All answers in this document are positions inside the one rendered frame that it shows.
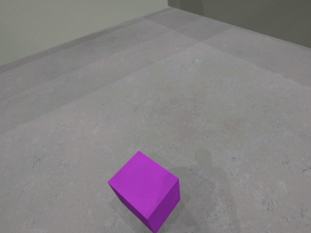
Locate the carton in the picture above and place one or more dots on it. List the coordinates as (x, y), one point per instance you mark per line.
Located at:
(146, 189)

